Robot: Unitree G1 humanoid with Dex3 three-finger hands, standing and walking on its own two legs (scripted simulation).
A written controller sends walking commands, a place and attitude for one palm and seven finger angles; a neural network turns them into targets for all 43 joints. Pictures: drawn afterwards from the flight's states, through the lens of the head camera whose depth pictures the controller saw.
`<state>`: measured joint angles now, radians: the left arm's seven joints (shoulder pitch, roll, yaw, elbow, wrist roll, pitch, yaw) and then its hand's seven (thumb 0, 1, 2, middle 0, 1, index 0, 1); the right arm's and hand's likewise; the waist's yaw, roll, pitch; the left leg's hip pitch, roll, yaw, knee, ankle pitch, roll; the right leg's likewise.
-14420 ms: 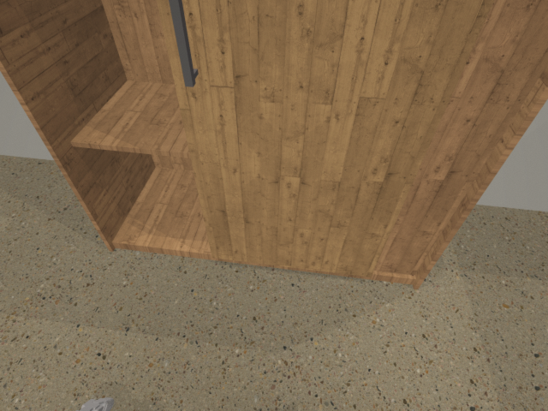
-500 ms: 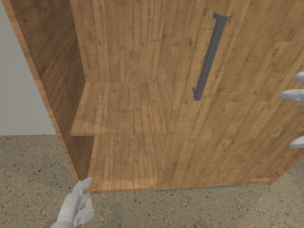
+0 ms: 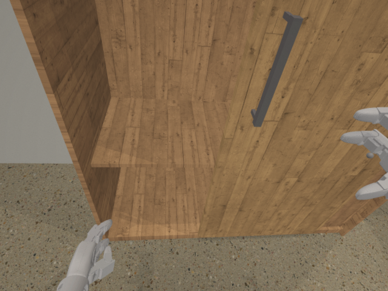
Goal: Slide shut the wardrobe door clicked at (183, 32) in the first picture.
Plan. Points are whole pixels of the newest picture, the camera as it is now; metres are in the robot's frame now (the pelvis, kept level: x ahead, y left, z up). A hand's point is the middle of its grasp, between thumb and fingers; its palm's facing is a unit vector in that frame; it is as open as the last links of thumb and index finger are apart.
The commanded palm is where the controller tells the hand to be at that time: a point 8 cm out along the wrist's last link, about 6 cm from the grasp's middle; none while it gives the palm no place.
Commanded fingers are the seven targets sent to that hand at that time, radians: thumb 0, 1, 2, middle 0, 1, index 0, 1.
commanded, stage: move the hooked fingers beside the handle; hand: right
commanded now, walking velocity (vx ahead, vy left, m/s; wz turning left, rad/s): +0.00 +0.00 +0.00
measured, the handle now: (270, 75) +0.54 -0.17 +0.22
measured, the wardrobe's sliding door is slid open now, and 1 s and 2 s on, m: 0.46 0.46 0.46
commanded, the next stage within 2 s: none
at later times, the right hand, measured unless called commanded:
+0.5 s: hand (361, 126) +0.34 -0.28 +0.24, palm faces +0.02 +1.00 -0.06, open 13.9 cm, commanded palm +0.30 -0.32 +0.23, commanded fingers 0.00 0.50 -0.30 0.30 1.20 0.30 1.20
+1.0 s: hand (334, 111) +0.38 -0.25 +0.24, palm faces -0.02 +1.00 -0.05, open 14.0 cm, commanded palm +0.37 -0.30 +0.23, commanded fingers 0.00 0.50 -0.30 0.30 1.20 0.30 1.20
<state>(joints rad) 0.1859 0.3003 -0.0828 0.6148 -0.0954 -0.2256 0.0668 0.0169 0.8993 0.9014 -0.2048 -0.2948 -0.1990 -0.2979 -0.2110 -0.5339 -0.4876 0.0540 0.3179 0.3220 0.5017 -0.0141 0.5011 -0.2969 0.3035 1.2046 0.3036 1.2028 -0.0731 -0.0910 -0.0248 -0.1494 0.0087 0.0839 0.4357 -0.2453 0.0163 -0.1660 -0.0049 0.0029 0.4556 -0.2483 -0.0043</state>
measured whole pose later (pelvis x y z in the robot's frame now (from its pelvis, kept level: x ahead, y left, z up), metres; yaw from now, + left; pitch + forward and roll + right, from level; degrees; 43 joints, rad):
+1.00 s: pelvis +0.01 -0.01 +0.00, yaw +1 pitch +0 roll +0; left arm 0.23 0.28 -0.08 0.65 -0.08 -0.20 0.08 0.02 0.90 0.90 -0.21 -0.29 -0.20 -0.30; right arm -0.61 -0.51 -0.40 0.51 0.24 0.17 0.43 -0.02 0.50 -0.30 0.31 1.20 0.31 1.20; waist -0.02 -0.05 -0.04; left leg -0.19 0.02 0.07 0.42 -0.23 0.00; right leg -0.21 0.01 -0.01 0.45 -0.25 -0.02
